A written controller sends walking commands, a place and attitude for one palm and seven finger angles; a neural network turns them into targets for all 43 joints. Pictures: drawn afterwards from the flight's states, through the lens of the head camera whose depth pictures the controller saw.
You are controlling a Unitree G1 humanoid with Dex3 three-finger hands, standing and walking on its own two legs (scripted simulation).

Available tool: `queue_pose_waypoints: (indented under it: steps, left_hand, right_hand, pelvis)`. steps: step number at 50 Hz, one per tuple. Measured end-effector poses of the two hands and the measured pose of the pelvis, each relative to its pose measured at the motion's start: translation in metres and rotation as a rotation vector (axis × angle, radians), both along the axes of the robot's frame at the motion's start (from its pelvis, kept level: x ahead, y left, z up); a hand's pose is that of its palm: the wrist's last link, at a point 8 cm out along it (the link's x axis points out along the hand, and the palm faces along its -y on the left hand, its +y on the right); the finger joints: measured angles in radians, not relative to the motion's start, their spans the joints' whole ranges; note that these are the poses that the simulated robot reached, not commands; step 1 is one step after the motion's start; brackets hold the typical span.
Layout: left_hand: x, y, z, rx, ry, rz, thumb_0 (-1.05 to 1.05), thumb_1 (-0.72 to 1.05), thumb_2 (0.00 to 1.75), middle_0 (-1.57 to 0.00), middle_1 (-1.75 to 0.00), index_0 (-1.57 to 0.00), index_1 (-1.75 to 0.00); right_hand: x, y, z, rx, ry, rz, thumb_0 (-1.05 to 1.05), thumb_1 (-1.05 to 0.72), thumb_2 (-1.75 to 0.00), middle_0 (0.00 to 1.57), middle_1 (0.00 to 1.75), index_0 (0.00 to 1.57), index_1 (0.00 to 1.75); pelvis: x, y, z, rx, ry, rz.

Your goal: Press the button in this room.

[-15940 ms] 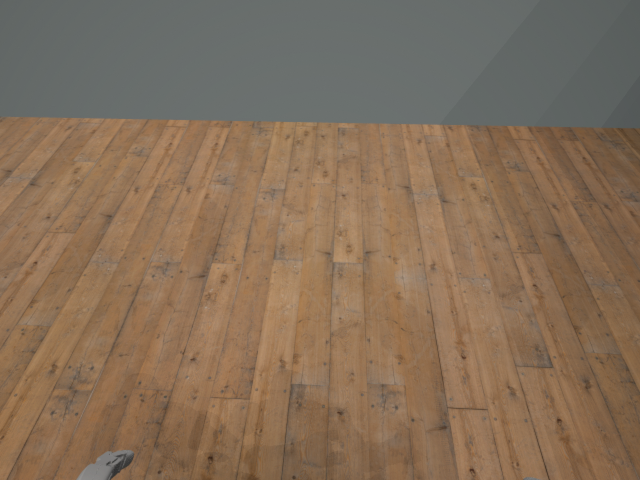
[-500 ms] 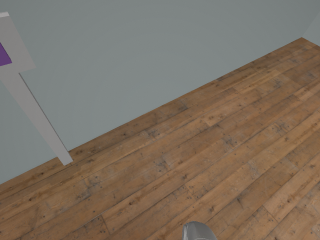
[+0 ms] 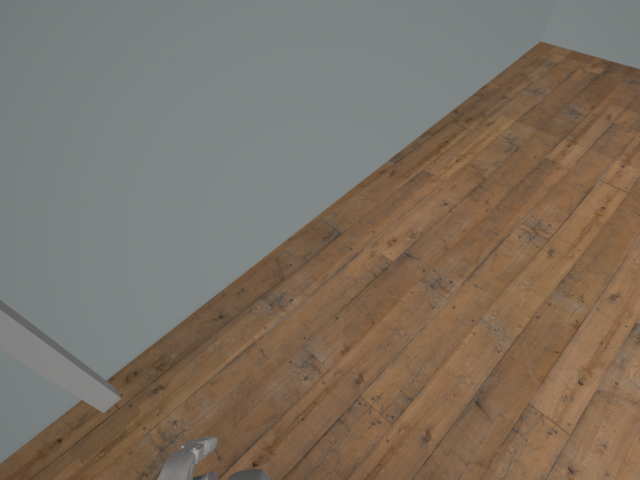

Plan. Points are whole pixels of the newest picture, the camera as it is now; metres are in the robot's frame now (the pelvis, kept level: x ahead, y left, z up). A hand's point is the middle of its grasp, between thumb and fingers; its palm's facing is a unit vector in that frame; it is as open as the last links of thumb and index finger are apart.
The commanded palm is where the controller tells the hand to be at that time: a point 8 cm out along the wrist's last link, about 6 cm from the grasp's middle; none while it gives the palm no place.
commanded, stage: turn to face it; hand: left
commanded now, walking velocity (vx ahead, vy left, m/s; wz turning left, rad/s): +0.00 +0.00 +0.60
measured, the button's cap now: out of the picture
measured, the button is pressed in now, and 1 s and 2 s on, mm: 0 0 0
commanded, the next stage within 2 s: take the last steps up to it in 1.12 s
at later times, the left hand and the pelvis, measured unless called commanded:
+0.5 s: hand out of the picture -0.03 +0.28 -0.16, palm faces +0.32 -0.91 -0.27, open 7.4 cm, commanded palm none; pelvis -0.02 +0.04 +0.01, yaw +17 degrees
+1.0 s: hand out of the picture -0.08 +0.16 -0.14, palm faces +0.57 -0.78 -0.27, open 7.4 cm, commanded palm none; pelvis -0.04 -0.04 +0.01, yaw +36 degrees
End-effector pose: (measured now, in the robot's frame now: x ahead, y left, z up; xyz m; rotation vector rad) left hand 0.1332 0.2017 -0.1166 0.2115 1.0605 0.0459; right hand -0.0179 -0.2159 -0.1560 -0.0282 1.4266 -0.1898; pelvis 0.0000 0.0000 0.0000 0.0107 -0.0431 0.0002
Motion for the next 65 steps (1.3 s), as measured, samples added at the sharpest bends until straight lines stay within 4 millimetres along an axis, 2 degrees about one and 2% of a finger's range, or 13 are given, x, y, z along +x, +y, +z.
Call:
queue_pose_waypoints:
  steps: [5,9,15,20,25,32,37,40,45,52,56,61,65]
  left_hand:
    - [-0.028,0.017,-0.002,-0.015,0.007,0.116,-0.01,0.91,0.9,-0.21,-0.3,-0.21,-0.3]
    - [-0.06,0.047,-0.014,-0.005,0.035,0.205,-0.01,0.91,0.9,-0.21,-0.3,-0.21,-0.3]
    - [-0.124,0.098,-0.04,0.008,0.142,0.333,-0.01,0.91,0.9,-0.21,-0.3,-0.21,-0.3]
    - [-0.165,0.117,-0.024,0.025,0.231,0.403,0.0,0.91,0.9,-0.2,-0.3,-0.2,-0.3]
    - [-0.183,0.12,-0.01,0.047,0.231,0.453,0.0,0.91,0.9,-0.2,-0.3,-0.2,-0.3]
    - [-0.17,0.1,-0.002,0.06,0.146,0.495,0.0,0.91,0.9,-0.2,-0.3,-0.2,-0.3]
    - [-0.157,0.07,0.005,0.076,0.041,0.522,0.0,0.9,0.9,-0.2,-0.3,-0.2,-0.3]
    - [-0.167,0.047,0.012,0.088,0.016,0.551,0.0,0.9,0.9,-0.2,-0.3,-0.2,-0.3]
    - [-0.203,0.017,0.02,0.077,0.061,0.631,0.0,0.9,0.9,-0.21,-0.3,-0.21,-0.3]
    - [-0.262,-0.013,0.01,0.034,0.145,0.75,0.0,0.9,0.9,-0.21,-0.3,-0.21,-0.3]
    - [-0.307,-0.026,-0.001,-0.004,0.219,0.813,0.0,0.9,0.9,-0.21,-0.3,-0.21,-0.3]
    - [-0.369,-0.032,-0.026,-0.063,0.313,0.892,0.0,0.9,0.9,-0.21,-0.3,-0.21,-0.3]
    - [-0.398,-0.03,-0.03,-0.089,0.377,0.923,0.0,0.9,0.9,-0.21,-0.3,-0.2,-0.3]
  right_hand:
    - [0.038,-0.001,0.01,-0.022,-0.062,0.091,0.0,-0.91,-0.9,0.2,0.3,0.2,0.3]
    - [0.063,0.0,0.019,-0.07,-0.097,0.175,0.0,-0.91,-0.9,0.2,0.3,0.2,0.3]
    - [0.09,0.013,0.027,-0.146,-0.155,0.291,0.0,-0.91,-0.9,0.2,0.3,0.2,0.3]
    - [0.094,0.024,0.041,-0.154,-0.137,0.355,0.0,-0.91,-0.9,0.2,0.3,0.2,0.3]
    - [0.105,0.031,0.044,-0.133,-0.14,0.407,0.0,-0.91,-0.9,0.2,0.3,0.2,0.3]
    - [0.119,0.018,0.035,-0.099,-0.154,0.467,0.0,-0.9,-0.9,0.2,0.3,0.21,0.3]
    - [0.136,-0.004,0.017,-0.067,-0.157,0.516,0.0,-0.9,-0.9,0.2,0.3,0.21,0.3]
    - [0.149,-0.015,0.011,-0.057,-0.159,0.549,0.0,-0.91,-0.9,0.2,0.3,0.2,0.3]
    - [0.171,-0.022,0.019,-0.048,-0.175,0.618,0.01,-0.91,-0.9,0.2,0.3,0.2,0.3]
    - [0.181,-0.011,0.025,-0.067,-0.142,0.73,0.0,-0.91,-0.9,0.2,0.3,0.2,0.3]
    - [0.185,0.014,0.027,-0.075,-0.149,0.8,0.01,-0.91,-0.9,0.2,0.3,0.2,0.3]
    - [0.186,0.061,0.031,-0.073,-0.234,0.882,0.01,-0.91,-0.9,0.2,0.3,0.2,0.3]
    - [0.173,0.089,0.042,-0.058,-0.276,0.92,0.0,-0.91,-0.9,0.2,0.3,0.2,0.3]
  pelvis:
    - [-0.003,0.005,0.003,-0.008,0.006,0.066]
    - [-0.01,0.015,0.0,-0.023,0.019,0.123]
    - [-0.021,0.037,-0.012,-0.037,0.035,0.195]
    - [-0.024,0.044,0.004,-0.05,0.054,0.241]
    - [-0.024,0.043,0.012,-0.047,0.064,0.291]
    - [-0.028,0.021,0.009,-0.032,0.055,0.376]
    - [-0.03,-0.009,0.0,-0.015,0.057,0.449]
    - [-0.032,-0.023,0.0,-0.014,0.041,0.498]
    - [-0.033,-0.035,0.01,0.015,0.037,0.561]
    - [-0.039,-0.041,0.012,0.01,0.043,0.645]
    - [-0.05,-0.036,0.009,-0.003,0.048,0.675]
    - [-0.071,-0.021,-0.002,-0.035,0.044,0.711]
    - [-0.081,-0.013,0.002,-0.031,0.027,0.714]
